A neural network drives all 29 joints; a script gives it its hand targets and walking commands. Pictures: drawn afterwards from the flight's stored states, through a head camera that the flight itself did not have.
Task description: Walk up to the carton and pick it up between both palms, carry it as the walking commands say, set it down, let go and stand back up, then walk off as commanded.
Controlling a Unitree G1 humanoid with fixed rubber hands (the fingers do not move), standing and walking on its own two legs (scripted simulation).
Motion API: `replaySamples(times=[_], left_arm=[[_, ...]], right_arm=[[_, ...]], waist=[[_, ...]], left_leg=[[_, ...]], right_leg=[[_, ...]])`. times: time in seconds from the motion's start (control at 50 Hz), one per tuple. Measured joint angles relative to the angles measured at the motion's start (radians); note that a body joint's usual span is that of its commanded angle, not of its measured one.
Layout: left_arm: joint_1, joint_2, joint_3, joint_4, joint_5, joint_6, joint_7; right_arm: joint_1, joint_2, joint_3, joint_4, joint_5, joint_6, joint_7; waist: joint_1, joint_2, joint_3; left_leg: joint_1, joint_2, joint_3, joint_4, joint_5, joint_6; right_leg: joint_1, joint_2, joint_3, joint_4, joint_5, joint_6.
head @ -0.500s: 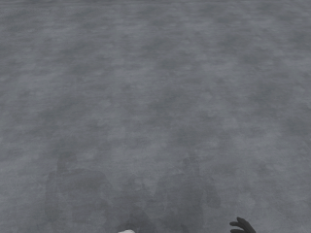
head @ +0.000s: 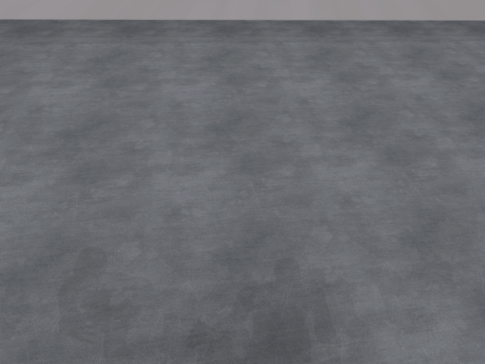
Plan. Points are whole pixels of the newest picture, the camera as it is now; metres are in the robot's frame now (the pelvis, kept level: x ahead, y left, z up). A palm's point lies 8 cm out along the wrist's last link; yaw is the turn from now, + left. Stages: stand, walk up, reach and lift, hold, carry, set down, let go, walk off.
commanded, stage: walk off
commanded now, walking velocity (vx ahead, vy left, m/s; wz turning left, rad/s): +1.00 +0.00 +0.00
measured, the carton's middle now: out of the picture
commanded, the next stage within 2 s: stand in 1.14 s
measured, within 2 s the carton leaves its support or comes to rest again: neither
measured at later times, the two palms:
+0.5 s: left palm (117, 176) +0.58 +0.31 -0.11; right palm (327, 207) +0.49 -0.22 -0.12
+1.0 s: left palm (162, 97) +0.94 +0.25 -0.11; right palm (310, 70) +1.11 -0.27 -0.10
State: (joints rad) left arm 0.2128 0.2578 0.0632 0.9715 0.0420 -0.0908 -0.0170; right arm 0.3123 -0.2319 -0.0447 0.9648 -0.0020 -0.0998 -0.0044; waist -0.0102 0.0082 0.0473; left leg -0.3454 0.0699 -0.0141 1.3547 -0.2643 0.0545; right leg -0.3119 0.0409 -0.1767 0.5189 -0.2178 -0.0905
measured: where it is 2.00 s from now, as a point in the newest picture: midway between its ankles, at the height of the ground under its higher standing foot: (236, 133)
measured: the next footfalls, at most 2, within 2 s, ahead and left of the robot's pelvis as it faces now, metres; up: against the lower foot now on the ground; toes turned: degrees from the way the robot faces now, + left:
left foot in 0.34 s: +0.54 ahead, +0.13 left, +0.00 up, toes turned +6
right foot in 0.78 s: +0.99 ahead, -0.09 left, +0.00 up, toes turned -8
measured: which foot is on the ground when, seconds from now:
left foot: up 0.00-0.32, down 0.34-0.80, up 0.82-1.00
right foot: down 0.00-0.34, up 0.36-0.76, down 0.78-1.00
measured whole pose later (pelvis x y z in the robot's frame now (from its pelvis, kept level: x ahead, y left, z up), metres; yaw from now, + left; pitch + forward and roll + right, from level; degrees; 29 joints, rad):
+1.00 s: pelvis +0.99 -0.02 +0.01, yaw -1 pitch +0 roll -1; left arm 0.42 0.26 0.06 1.06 0.02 -0.10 -0.01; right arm 0.16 -0.26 -0.05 0.87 -0.03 -0.07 0.03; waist 0.04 0.02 0.02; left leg -0.61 0.16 0.00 1.23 -0.20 0.02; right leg -0.13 0.05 -0.15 0.38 -0.26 -0.07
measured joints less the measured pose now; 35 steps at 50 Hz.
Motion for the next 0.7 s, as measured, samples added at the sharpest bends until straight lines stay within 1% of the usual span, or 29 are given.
replaySamples(times=[0.04,0.08,0.12,0.14,0.18,0.22,0.24,0.28,0.3,0.32,0.34,0.36,0.38,0.4,0.42,0.44,0.46,0.5,0.54,0.58,0.6,0.64,0.68,0.7], left_arm=[[0.108,0.007,0.004,0.055,-0.011,-0.007,0.006],[0.203,0.003,0.001,0.095,-0.023,-0.016,0.008],[0.276,-0.01,-0.005,0.118,-0.031,-0.023,0.005],[0.3,-0.019,-0.009,0.124,-0.035,-0.026,0.003],[0.33,-0.038,-0.018,0.127,-0.04,-0.033,0.0],[0.341,-0.053,-0.027,0.125,-0.042,-0.039,-0.001],[0.343,-0.057,-0.031,0.123,-0.042,-0.04,0.0],[0.34,-0.062,-0.035,0.123,-0.037,-0.033,0.007],[0.338,-0.063,-0.035,0.127,-0.032,-0.025,0.014],[0.34,-0.064,-0.033,0.132,-0.028,-0.014,0.02],[0.336,-0.061,-0.03,0.134,-0.023,-0.003,0.025],[0.309,-0.055,-0.027,0.122,-0.036,0.004,0.025],[0.273,-0.05,-0.025,0.102,-0.047,0.003,0.025],[0.233,-0.044,-0.023,0.079,-0.054,-0.002,0.027],[0.19,-0.038,-0.02,0.055,-0.057,-0.008,0.028],[0.145,-0.029,-0.017,0.03,-0.054,-0.01,0.026],[0.1,-0.02,-0.014,0.005,-0.047,-0.008,0.021],[0.016,-0.006,-0.011,-0.044,-0.029,0.006,0.006],[-0.059,-0.001,-0.013,-0.089,-0.015,0.023,-0.011],[-0.129,-0.004,-0.022,-0.129,-0.009,0.031,-0.026],[-0.162,-0.008,-0.027,-0.146,-0.01,0.031,-0.033],[-0.219,-0.016,-0.04,-0.171,-0.017,0.026,-0.043],[-0.268,-0.026,-0.053,-0.186,-0.022,0.023,-0.046],[-0.289,-0.03,-0.059,-0.192,-0.022,0.022,-0.044]], right_arm=[[-0.082,-0.015,-0.004,-0.052,-0.015,0.013,0.016],[-0.156,-0.021,-0.002,-0.097,-0.027,0.03,0.032],[-0.222,-0.019,0.006,-0.133,-0.032,0.039,0.046],[-0.252,-0.017,0.011,-0.148,-0.031,0.039,0.052],[-0.307,-0.009,0.024,-0.171,-0.024,0.037,0.063],[-0.355,0.0,0.035,-0.188,-0.018,0.036,0.066],[-0.377,0.004,0.041,-0.195,-0.018,0.035,0.065],[-0.408,0.012,0.049,-0.204,-0.024,0.033,0.057],[-0.411,0.014,0.051,-0.205,-0.028,0.03,0.051],[-0.4,0.016,0.051,-0.201,-0.032,0.024,0.044],[-0.377,0.018,0.048,-0.191,-0.04,0.018,0.034],[-0.348,0.016,0.038,-0.177,-0.048,0.015,0.028],[-0.308,0.008,0.028,-0.154,-0.051,0.015,0.027],[-0.262,-0.004,0.017,-0.124,-0.051,0.015,0.027],[-0.211,-0.015,0.006,-0.089,-0.051,0.012,0.027],[-0.158,-0.024,-0.003,-0.054,-0.049,0.01,0.026],[-0.102,-0.03,-0.009,-0.021,-0.046,0.007,0.023],[0.007,-0.037,-0.014,0.036,-0.033,0.0,0.018],[0.105,-0.035,-0.013,0.08,-0.02,-0.008,0.014],[0.18,-0.024,-0.007,0.111,-0.011,-0.014,0.015],[0.206,-0.015,-0.003,0.12,-0.007,-0.016,0.016],[0.237,0.003,0.004,0.128,-0.003,-0.022,0.019],[0.251,0.016,0.012,0.126,0.0,-0.027,0.02],[0.252,0.021,0.016,0.123,0.001,-0.027,0.019]], waist=[[0.023,0.006,-0.014],[0.045,0.012,-0.028],[0.065,0.014,-0.034],[0.074,0.015,-0.033],[0.097,0.014,-0.024],[0.121,0.01,-0.011],[0.131,0.005,-0.003],[0.139,-0.003,0.01],[0.134,-0.003,0.012],[0.122,0.002,0.01],[0.101,0.003,0.006],[0.086,-0.007,0.011],[0.076,-0.011,0.015],[0.065,-0.013,0.017],[0.052,-0.012,0.016],[0.037,-0.014,0.012],[0.024,-0.018,0.007],[-0.001,-0.026,-0.007],[-0.023,-0.031,-0.021],[-0.041,-0.034,-0.029],[-0.05,-0.034,-0.028],[-0.07,-0.033,-0.021],[-0.093,-0.027,-0.009],[-0.102,-0.023,-0.002]], left_leg=[[-0.145,0.042,0.0,-0.035,0.022,-0.014],[-0.267,0.085,0.009,-0.117,0.06,-0.034],[-0.353,0.114,0.028,-0.251,0.143,-0.052],[-0.376,0.12,0.042,-0.343,0.196,-0.058],[-0.386,0.113,0.083,-0.536,0.288,-0.059],[-0.367,0.085,0.121,-0.686,0.346,-0.046],[-0.351,0.064,0.138,-0.738,0.352,-0.035],[-0.307,0.011,0.165,-0.8,0.303,-0.007],[-0.27,-0.018,0.173,-0.819,0.261,0.009],[-0.212,-0.04,0.181,-0.847,0.234,0.027],[-0.175,-0.053,0.182,-0.841,0.222,0.039],[-0.173,-0.062,0.188,-0.783,0.184,0.043],[-0.155,-0.068,0.192,-0.747,0.135,0.043],[-0.118,-0.075,0.194,-0.745,0.095,0.04],[-0.07,-0.08,0.195,-0.769,0.079,0.034],[-0.019,-0.086,0.195,-0.802,0.077,0.029],[0.031,-0.094,0.193,-0.834,0.057,0.026],[0.131,-0.108,0.187,-0.9,0.016,0.021],[0.224,-0.119,0.178,-0.97,-0.007,0.014],[0.313,-0.126,0.167,-1.042,-0.025,0.005],[0.358,-0.126,0.162,-1.079,-0.036,0.001],[0.452,-0.122,0.153,-1.164,-0.049,-0.014],[0.548,-0.107,0.14,-1.252,-0.061,-0.018],[0.591,-0.095,0.135,-1.284,-0.071,-0.031]], right_leg=[[0.098,0.012,0.007,-0.07,-0.025,0.001],[0.188,0.022,0.018,-0.137,-0.049,0.008],[0.276,0.026,0.031,-0.207,-0.069,0.021],[0.32,0.025,0.036,-0.245,-0.078,0.025],[0.415,0.017,0.049,-0.332,-0.091,0.041],[0.508,0.001,0.059,-0.418,-0.098,0.054],[0.55,-0.012,0.064,-0.451,-0.11,0.063],[0.614,-0.041,0.068,-0.466,-0.146,0.08],[0.625,-0.056,0.067,-0.419,-0.174,0.087],[0.613,-0.067,0.065,-0.311,-0.209,0.092],[0.556,-0.083,0.065,-0.117,-0.203,0.084],[0.449,-0.095,0.105,0.167,-0.174,0.074],[0.335,-0.09,0.151,0.432,-0.16,0.061],[0.231,-0.088,0.179,0.627,-0.13,0.049],[0.137,-0.091,0.189,0.751,-0.101,0.041],[0.05,-0.102,0.192,0.813,-0.079,0.037],[-0.03,-0.117,0.193,0.83,-0.063,0.039],[-0.173,-0.154,0.191,0.798,-0.041,0.053],[-0.295,-0.193,0.179,0.72,-0.006,0.073],[-0.381,-0.222,0.157,0.589,0.075,0.087],[-0.405,-0.227,0.143,0.496,0.129,0.092],[-0.416,-0.218,0.108,0.301,0.224,0.093],[-0.398,-0.189,0.071,0.152,0.288,0.081],[-0.383,-0.168,0.055,0.099,0.297,0.069]])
